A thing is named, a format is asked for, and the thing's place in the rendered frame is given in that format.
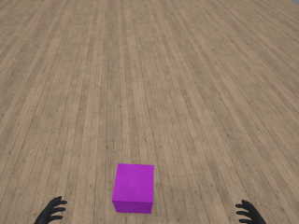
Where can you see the carton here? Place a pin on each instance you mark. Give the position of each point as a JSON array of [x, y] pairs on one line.
[[133, 188]]

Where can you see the right robot hand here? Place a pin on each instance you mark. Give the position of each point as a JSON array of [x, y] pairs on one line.
[[252, 213]]

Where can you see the left robot hand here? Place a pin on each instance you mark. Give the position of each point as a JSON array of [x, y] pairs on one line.
[[46, 215]]

